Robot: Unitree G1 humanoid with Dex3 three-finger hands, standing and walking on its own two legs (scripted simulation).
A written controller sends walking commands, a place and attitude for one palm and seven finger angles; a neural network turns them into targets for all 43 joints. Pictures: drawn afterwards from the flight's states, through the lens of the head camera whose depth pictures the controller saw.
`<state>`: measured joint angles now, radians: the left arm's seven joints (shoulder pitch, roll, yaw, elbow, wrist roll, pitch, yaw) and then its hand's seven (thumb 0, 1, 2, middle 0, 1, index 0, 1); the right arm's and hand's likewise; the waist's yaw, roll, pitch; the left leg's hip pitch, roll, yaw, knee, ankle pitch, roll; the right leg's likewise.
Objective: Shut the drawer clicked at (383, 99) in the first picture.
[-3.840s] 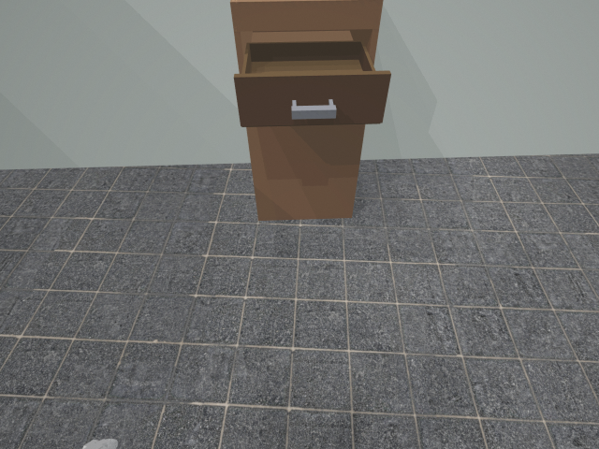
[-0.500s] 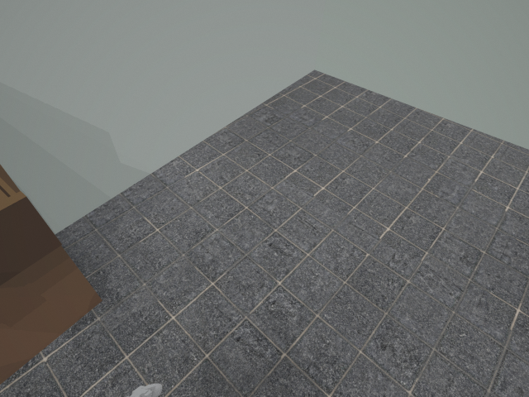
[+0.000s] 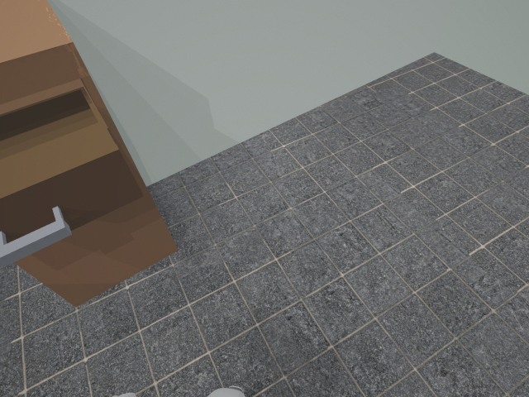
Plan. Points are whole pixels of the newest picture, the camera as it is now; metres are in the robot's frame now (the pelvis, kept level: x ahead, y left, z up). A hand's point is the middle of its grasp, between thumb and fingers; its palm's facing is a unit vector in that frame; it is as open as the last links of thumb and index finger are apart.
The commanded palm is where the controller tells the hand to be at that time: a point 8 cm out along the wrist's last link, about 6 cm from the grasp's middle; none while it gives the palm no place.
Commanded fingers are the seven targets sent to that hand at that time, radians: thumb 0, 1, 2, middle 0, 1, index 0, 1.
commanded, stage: turn to face it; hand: left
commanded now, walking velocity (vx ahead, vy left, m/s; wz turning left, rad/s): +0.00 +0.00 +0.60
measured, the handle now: (31, 233) +0.37 +0.44 +0.00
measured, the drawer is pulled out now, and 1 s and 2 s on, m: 0.30 0.30 0.30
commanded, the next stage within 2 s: take the last steps up to it in 0.90 s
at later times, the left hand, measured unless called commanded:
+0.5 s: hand out of the picture -0.06 +0.26 -0.18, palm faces +0.37 -0.89 -0.26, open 7.4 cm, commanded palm none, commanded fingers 0.00 0.90 0.90 -0.20 -0.30 -0.20 -0.30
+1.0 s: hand out of the picture -0.07 +0.19 -0.14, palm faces +0.53 -0.81 -0.24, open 7.4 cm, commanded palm none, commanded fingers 0.00 0.90 0.90 -0.20 -0.30 -0.20 -0.30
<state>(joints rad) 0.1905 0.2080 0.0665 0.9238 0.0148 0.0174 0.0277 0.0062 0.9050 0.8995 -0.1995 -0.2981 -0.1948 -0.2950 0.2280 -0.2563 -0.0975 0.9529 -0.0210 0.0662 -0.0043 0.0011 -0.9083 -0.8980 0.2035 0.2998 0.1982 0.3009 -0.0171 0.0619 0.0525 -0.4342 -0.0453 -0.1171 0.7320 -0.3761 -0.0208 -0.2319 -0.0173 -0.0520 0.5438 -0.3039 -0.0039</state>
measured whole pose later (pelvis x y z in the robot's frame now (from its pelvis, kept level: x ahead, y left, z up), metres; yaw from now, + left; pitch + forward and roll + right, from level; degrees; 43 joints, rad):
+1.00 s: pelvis -0.03 +0.00 +0.01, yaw +32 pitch -2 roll +1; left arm 0.24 0.16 0.03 0.90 0.03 0.01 0.02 0.01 0.90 0.90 -0.20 -0.30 -0.20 -0.30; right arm 0.22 -0.23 -0.08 0.99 -0.02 0.08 0.02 0.00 -0.91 -0.90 0.20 0.30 0.20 0.30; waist -0.01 0.02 0.06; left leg -0.42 0.02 -0.01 1.05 -0.41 -0.05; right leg -0.21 -0.08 -0.13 0.49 -0.25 -0.01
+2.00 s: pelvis +0.15 +0.09 +0.01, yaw +34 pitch -1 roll -2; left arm 0.20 0.17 0.05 1.05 0.02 -0.06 0.03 -0.02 0.94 0.90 -0.20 -0.30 -0.20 -0.30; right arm 0.27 -0.16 -0.06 1.05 -0.03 -0.01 -0.02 0.00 -0.91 -0.90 0.20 0.30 0.19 0.30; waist -0.03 0.03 0.03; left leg -0.48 0.12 0.08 0.99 -0.35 -0.02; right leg -0.22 0.02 -0.17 0.45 -0.21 -0.06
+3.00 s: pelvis +0.19 +0.06 +0.02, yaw +34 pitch +0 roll +3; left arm 0.29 0.16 0.05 1.04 0.03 0.01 0.03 0.00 0.90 0.90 -0.20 -0.30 -0.20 -0.30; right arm 0.26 -0.21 -0.06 1.05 -0.02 0.06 0.00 0.00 -0.91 -0.90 0.20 0.30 0.19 0.30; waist 0.05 0.00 0.03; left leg -0.26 0.03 0.03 0.67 -0.38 -0.04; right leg -0.26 -0.08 -0.06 0.42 -0.17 -0.01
